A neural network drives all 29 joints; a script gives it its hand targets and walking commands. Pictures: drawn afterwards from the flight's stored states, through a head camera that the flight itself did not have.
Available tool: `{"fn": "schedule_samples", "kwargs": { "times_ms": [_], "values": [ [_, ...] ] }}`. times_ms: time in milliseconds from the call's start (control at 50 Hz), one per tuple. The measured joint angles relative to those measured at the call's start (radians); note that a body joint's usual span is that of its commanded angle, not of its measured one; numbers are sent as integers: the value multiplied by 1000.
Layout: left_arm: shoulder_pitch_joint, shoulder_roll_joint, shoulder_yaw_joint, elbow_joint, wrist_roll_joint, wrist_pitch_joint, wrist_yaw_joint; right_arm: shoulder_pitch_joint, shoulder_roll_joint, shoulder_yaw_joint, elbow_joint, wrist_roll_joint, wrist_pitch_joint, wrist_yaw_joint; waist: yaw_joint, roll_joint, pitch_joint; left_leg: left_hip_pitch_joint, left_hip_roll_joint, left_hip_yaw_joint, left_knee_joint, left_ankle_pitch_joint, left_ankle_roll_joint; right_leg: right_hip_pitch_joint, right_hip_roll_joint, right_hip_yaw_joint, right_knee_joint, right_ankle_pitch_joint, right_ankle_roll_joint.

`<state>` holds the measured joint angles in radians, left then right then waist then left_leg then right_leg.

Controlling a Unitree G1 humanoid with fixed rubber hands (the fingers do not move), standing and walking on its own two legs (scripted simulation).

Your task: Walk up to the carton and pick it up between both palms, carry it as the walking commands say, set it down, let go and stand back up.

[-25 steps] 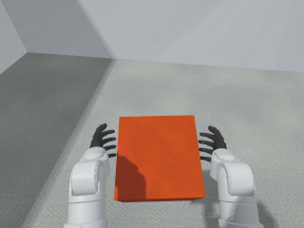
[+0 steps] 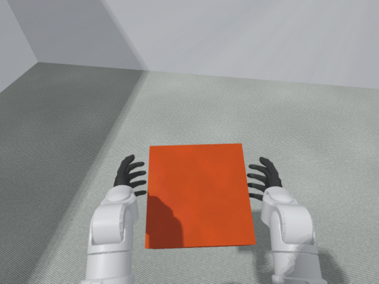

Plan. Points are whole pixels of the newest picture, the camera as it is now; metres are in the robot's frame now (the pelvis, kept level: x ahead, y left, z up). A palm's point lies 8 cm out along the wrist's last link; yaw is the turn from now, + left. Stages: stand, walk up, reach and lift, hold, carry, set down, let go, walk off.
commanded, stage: carry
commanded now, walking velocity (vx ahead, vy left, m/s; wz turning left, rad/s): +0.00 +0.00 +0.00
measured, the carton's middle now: (197, 198) +0.32 +0.00 -0.03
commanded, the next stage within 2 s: hold in 0.02 s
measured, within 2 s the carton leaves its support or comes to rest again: neither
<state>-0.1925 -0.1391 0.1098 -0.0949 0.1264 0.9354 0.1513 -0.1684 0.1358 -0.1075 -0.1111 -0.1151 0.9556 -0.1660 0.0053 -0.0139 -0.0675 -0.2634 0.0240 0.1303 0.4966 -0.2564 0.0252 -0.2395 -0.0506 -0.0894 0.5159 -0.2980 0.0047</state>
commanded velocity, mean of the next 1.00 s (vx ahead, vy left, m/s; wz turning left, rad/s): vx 0.00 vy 0.00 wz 0.00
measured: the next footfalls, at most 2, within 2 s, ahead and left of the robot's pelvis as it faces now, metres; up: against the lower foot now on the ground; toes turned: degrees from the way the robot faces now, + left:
none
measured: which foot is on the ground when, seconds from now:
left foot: down 0.00-1.00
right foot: down 0.00-1.00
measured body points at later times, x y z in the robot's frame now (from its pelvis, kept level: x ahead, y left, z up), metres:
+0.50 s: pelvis -0.06 -0.02 +0.00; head -0.11 -0.01 +0.44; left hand +0.25 +0.13 +0.05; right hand +0.25 -0.17 +0.05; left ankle +0.00 +0.10 -0.74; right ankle -0.02 -0.13 -0.74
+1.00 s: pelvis -0.05 -0.01 +0.00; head -0.08 +0.00 +0.45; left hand +0.28 +0.14 +0.02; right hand +0.27 -0.16 +0.02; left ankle +0.00 +0.10 -0.74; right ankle -0.02 -0.13 -0.74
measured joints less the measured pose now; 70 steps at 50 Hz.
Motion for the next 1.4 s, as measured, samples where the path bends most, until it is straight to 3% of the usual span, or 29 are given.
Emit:
{"fn": "schedule_samples", "kwargs": {
  "times_ms": [40, 80, 120, 180, 240, 340, 520, 640, 720, 860, 1020, 1220, 1400],
  "values": [
    [1, 0, -1, 4, 1, -3, 0, 1, 0, 0, 4, 0, -4, 1, -1, 0, -2, -1, 1, 0, 0, 1, -1, -1, 1, 0, 1, 0, -1],
    [-7, -1, 10, 92, 51, -63, -31, -13, 1, -6, 99, -53, -68, 36, 3, 1, 58, 71, -4, -7, -43, 25, -16, 65, 8, 18, -33, 19, 4],
    [30, 5, -4, 152, 69, -128, -33, 15, -3, 13, 167, -79, -134, 42, 7, 0, 96, 125, -14, -14, -98, 47, -13, 110, 20, 63, -78, 76, -3],
    [130, 12, -43, 137, 47, -189, -31, 108, -10, 41, 157, -73, -199, 47, 11, 11, 121, 150, -20, -65, -158, 84, -18, 128, 35, 95, -110, 83, -3],
    [174, 13, -63, 96, 13, -218, -32, 170, -8, 39, 101, -52, -232, 50, -5, 15, 120, 139, -26, -107, -177, 114, -22, 132, 43, 113, -130, 88, 0],
    [87, 11, -41, 145, 30, -237, -58, 103, -9, -7, 139, -63, -256, 70, -18, -5, 99, 119, -29, -127, -141, 123, -27, 122, 46, 116, -102, 79, -4],
    [-194, -36, 178, 413, 160, -234, -111, -180, 40, -185, 415, -159, -247, 85, 39, -25, 98, 82, -40, -159, 7, 72, -28, 64, 85, 164, 47, 51, -22],
    [-316, -6, 283, 551, 224, -248, -143, -299, 83, -294, 577, -218, -287, 84, 41, -44, 86, 85, -45, -181, 30, 64, -30, 70, 92, 160, 65, 23, -29],
    [-356, -9, 317, 595, 290, -243, -137, -332, 89, -341, 661, -245, -312, 105, 33, -32, 87, 104, -50, -196, 23, 60, -31, 104, 88, 150, 33, 35, -35],
    [-349, -41, 355, 659, 310, -303, -155, -330, 67, -377, 676, -297, -322, 140, 18, 3, 96, 108, -58, -191, 15, 63, -17, 121, 80, 157, -3, 63, -17],
    [-270, -83, 341, 605, 289, -381, -127, -280, 50, -350, 654, -280, -395, 167, 19, 1, 115, 58, -57, -170, 0, 59, -14, 56, 79, 179, -2, 62, -3],
    [-202, -54, 299, 548, 243, -502, -135, -221, 55, -252, 611, -221, -518, 141, 28, 3, 92, -129, -51, -189, 24, 55, -30, -131, 88, 160, 30, 50, -12],
    [-182, -46, 300, 551, 211, -613, -157, -224, 56, -246, 620, -187, -627, 109, 37, 0, 38, -340, -41, -196, 91, 42, -43, -343, 102, 150, 100, 37, -21]
  ]
}}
